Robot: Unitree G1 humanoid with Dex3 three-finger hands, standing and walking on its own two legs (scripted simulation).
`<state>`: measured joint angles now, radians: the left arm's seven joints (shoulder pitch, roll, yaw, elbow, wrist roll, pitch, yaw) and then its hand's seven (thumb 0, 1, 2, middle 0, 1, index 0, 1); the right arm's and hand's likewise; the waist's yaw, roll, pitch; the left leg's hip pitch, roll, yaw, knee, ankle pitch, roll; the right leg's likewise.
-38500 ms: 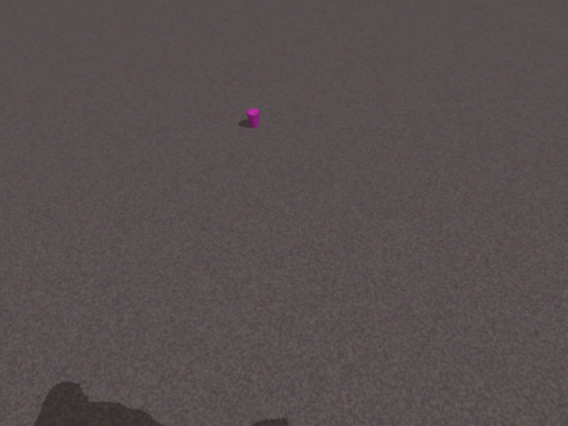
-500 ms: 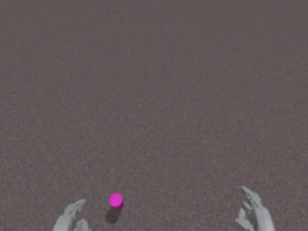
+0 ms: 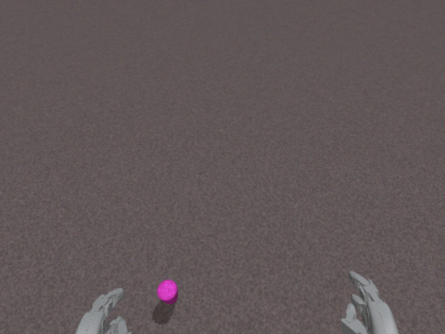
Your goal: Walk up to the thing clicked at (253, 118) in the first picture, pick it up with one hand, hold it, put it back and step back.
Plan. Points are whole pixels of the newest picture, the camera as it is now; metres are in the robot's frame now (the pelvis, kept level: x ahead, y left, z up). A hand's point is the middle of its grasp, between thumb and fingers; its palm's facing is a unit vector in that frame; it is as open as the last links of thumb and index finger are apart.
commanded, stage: home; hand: left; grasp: from above
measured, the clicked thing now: (169, 293) +0.42 +0.24 -0.66
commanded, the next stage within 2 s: stand in 0.22 s
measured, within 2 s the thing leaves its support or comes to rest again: neither
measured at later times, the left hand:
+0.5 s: hand out of the picture +0.14 +0.22 -0.09, palm faces +0.03 -0.94 -0.33, open 7.4 cm
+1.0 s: hand out of the picture +0.02 +0.24 -0.10, palm faces +0.06 -0.94 -0.33, open 7.4 cm
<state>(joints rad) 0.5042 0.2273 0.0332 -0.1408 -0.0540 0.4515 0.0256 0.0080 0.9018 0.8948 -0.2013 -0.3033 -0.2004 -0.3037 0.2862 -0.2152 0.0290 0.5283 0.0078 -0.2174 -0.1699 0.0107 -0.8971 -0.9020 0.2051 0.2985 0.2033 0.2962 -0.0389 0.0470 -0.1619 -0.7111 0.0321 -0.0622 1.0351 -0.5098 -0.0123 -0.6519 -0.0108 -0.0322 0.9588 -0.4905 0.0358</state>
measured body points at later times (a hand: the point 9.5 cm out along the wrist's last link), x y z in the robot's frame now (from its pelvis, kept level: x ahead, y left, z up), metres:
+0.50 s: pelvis -0.02 +0.00 +0.02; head +0.02 +0.01 +0.47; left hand +0.13 +0.27 -0.07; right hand +0.13 -0.26 -0.09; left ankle +0.00 +0.12 -0.68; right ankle -0.01 -0.15 -0.68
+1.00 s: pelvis -0.01 +0.01 +0.06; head -0.01 +0.01 +0.51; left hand +0.02 +0.29 -0.08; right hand +0.07 -0.26 -0.08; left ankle +0.00 +0.12 -0.68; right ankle -0.01 -0.15 -0.68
